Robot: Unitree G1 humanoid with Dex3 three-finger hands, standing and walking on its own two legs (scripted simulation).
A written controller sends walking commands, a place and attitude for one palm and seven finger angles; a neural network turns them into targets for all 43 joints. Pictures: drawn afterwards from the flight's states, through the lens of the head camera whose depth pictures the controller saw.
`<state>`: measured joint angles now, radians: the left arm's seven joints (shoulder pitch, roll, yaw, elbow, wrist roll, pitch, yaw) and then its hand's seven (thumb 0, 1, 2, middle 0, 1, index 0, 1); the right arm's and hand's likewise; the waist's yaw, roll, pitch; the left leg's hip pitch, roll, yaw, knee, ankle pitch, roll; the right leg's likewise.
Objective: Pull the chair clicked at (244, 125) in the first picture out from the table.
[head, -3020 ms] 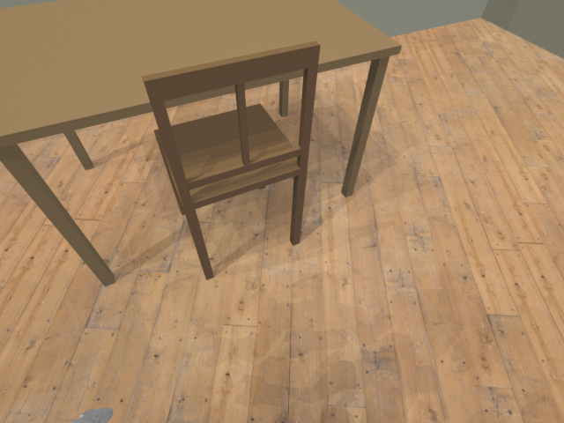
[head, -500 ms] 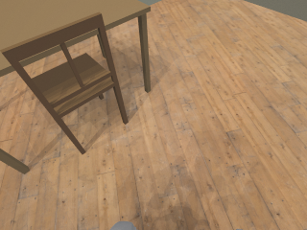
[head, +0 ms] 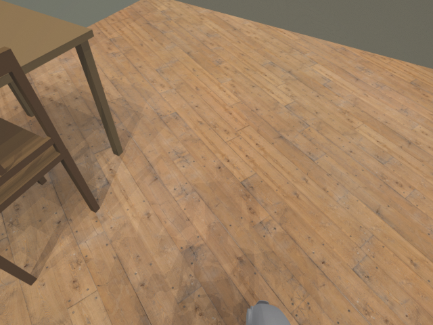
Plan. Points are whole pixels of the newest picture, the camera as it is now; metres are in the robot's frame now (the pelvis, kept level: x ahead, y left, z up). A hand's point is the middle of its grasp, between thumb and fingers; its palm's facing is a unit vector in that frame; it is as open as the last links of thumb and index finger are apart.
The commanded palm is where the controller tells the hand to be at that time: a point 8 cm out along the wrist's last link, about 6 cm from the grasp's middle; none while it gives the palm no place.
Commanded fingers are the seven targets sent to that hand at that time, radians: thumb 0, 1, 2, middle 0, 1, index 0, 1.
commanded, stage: walk to a spot facing it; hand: left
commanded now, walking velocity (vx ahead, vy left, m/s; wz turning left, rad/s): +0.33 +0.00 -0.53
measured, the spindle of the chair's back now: out of the picture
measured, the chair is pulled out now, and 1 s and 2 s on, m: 0.00 0.00 0.00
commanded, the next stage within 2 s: turn to face it in 1.16 s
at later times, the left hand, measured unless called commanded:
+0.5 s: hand (171, 269) +0.27 +0.11 -0.17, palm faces -0.15 -0.97 -0.19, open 7.3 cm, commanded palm none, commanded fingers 0.00 0.90 0.90 -0.20 -0.30 -0.20 -0.30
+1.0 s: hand (204, 182) +0.53 +0.05 -0.18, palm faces -0.34 -0.93 -0.16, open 7.3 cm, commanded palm none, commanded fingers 0.00 0.90 0.90 -0.20 -0.30 -0.20 -0.30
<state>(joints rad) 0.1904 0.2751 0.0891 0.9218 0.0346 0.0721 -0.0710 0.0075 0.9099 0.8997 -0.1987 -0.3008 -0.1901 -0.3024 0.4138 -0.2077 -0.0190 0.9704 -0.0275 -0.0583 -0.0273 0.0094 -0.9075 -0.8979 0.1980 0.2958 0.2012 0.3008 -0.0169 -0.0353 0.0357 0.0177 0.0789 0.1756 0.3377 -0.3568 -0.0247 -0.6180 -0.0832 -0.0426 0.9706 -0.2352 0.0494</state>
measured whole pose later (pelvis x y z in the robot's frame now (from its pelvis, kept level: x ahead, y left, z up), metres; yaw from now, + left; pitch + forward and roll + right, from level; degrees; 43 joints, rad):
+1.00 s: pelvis +0.41 -0.10 +0.00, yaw -21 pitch +0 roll +0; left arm 0.19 0.19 0.08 1.04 0.03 0.02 -0.03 0.01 0.93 0.90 -0.20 -0.30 -0.19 -0.30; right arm 0.45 -0.13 -0.04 1.12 -0.03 -0.08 -0.02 0.01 -0.92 -0.90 0.20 0.30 0.20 0.30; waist -0.03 -0.03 0.06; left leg 0.05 0.06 0.28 0.32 -0.36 -0.02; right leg -0.57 -0.10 -0.11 0.73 -0.15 -0.01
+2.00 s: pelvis +0.67 -0.23 -0.01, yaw +0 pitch +1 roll +0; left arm 0.13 0.21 0.07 0.86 0.01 0.03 0.02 0.00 0.91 0.90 -0.20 -0.30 -0.19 -0.30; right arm 0.21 -0.21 -0.08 0.92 -0.02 0.04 0.01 0.01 -0.91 -0.90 0.20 0.30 0.20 0.30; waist -0.04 0.03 0.05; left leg -0.38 -0.06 -0.08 0.55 -0.19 0.03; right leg -0.32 -0.03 -0.02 0.61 -0.33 0.07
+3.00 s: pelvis +0.67 -0.25 +0.00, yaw +38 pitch -1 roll +1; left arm 0.18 0.19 0.03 0.83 0.02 0.02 0.02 0.00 0.90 0.90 -0.21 -0.30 -0.20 -0.30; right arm 0.20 -0.26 -0.10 0.92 -0.02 0.08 0.03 0.01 -0.91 -0.90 0.20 0.30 0.20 0.30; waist -0.04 0.03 0.08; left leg -0.53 -0.02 -0.02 1.17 -0.42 -0.06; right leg -0.22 -0.08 -0.13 0.54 -0.30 0.00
